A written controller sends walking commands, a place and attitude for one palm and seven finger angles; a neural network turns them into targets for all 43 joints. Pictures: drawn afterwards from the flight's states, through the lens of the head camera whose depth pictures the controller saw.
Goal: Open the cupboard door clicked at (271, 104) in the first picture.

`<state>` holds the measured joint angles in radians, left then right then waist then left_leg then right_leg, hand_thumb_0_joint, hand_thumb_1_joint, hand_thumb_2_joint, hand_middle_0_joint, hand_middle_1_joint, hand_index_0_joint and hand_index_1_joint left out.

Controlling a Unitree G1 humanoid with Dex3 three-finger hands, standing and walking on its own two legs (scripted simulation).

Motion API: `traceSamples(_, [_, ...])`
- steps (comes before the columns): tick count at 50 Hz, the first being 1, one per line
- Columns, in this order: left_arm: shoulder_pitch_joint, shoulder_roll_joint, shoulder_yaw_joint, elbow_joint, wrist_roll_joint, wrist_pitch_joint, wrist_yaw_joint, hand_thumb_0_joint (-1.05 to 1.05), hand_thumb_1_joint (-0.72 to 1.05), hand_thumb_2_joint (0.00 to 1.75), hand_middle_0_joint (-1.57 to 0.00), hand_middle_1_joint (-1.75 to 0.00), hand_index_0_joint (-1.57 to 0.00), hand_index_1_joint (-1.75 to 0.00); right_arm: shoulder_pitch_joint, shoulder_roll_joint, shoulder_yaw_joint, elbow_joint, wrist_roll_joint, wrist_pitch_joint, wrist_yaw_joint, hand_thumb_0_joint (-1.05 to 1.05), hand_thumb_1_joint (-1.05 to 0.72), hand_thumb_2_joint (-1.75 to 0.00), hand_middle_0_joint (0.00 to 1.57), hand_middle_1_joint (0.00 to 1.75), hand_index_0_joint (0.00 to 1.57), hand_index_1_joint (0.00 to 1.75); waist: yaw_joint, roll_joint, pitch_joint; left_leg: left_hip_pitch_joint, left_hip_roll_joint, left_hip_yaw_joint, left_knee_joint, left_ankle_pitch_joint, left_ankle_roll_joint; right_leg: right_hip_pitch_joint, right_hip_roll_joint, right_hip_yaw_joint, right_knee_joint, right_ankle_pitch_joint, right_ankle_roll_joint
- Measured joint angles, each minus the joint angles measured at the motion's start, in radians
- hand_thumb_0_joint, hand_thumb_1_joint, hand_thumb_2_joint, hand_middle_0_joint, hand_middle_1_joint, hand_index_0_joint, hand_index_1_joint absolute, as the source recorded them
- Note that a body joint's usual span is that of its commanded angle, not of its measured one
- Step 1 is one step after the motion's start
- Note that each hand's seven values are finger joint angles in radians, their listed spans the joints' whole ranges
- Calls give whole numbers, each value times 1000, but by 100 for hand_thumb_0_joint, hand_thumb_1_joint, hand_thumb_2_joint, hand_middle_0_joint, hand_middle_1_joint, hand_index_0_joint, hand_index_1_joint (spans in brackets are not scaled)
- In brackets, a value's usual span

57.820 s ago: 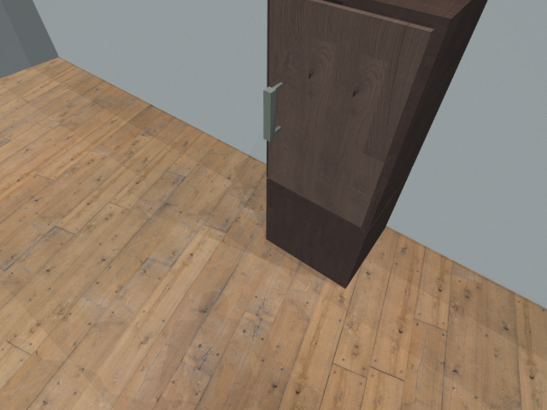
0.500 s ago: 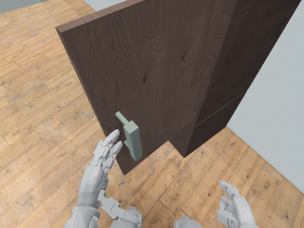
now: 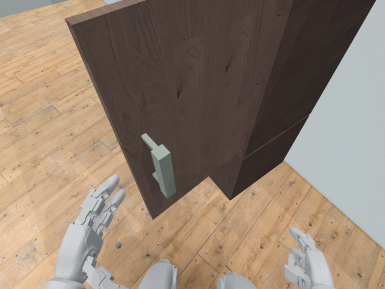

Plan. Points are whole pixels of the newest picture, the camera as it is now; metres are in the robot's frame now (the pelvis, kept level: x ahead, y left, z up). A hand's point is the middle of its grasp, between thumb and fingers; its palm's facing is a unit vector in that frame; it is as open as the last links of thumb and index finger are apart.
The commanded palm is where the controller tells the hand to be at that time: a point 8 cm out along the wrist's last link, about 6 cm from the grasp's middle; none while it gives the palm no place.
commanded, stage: draw the hand back to the body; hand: left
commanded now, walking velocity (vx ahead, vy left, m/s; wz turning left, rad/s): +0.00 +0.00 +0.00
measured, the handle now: (158, 167) +0.34 +0.09 +0.06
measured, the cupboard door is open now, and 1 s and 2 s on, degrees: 95 95 95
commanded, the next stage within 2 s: step back with the hand held close in 1.56 s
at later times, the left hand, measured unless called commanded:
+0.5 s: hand (65, 230) +0.19 +0.19 +0.14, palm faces -0.05 -1.00 -0.07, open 16.2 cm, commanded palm +0.16 +0.25 +0.16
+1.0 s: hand out of the picture +0.23 +0.27 +0.22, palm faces +0.34 -0.85 -0.40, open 11.3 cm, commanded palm +0.18 +0.31 +0.25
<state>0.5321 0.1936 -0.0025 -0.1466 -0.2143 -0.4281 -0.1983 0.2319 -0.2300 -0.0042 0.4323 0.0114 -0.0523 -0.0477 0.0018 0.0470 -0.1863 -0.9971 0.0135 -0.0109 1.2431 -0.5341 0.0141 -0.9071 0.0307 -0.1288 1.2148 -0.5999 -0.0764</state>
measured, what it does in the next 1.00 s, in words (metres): rises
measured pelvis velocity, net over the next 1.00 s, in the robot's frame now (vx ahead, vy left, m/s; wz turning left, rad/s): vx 0.04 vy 0.03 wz -0.01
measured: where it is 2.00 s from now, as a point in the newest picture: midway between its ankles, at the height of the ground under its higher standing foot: outside the picture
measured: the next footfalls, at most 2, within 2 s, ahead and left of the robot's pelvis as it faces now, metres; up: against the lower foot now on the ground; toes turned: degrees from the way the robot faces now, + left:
none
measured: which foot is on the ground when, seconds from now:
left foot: down 0.00-1.00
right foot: down 0.00-1.00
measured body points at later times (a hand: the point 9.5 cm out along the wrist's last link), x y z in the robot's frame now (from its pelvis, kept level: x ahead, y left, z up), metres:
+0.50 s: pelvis +0.01 +0.02 +0.05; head +0.03 +0.02 +0.50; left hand +0.19 +0.25 +0.15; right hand +0.20 -0.21 -0.01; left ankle +0.04 +0.11 -0.63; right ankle +0.00 -0.08 -0.63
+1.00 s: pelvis +0.04 +0.03 +0.10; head +0.02 +0.01 +0.55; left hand +0.20 +0.31 +0.24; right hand +0.23 -0.18 +0.02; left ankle +0.04 +0.11 -0.63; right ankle +0.00 -0.08 -0.63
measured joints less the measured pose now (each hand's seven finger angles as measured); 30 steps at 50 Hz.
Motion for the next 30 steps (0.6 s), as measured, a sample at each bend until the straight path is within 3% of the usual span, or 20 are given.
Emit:
traceSamples(11, [6, 44, 59, -80, -30, 109, 7, -2, -50, 30, -15, -30, -15, -30, 32, 19, 28, -1, 23, 13, -17, 2, -90, -90, 20, 30, 20, 30, -6, 12, 14, 120, -1, 4, -97, 34, 10, 123, 4, 8, -110, 45, 13])
traceSamples(25, [64, 75, 114, -149, -72, 174, -36, -1, -46, 31, -15, -30, -15, -30, 44, -9, 30, 0, 38, -41, -22, 2, -90, -90, 20, 30, 20, 30, 1, 17, 31, 297, -12, 10, -240, 72, 28, 307, 1, 20, -275, 99, 35])
traceSamples(30, [101, 113, 94, -242, 86, 316, 177, -1, -36, 35, -16, -30, -15, -30, 40, 1, 38, 10, 23, -12, -55, 2, -90, -90, 20, 30, 20, 30, 23, 13, 40, 402, -18, 28, -338, 101, 35, 403, -2, 41, -368, 133, 43])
